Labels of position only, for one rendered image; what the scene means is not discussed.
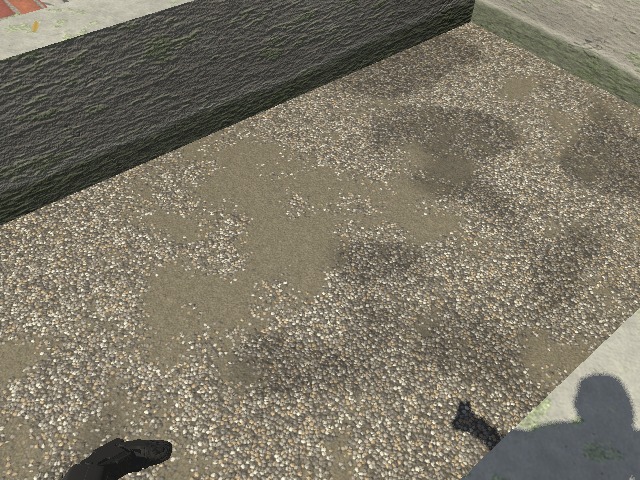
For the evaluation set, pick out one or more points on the left robot hand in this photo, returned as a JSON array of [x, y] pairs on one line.
[[118, 458]]

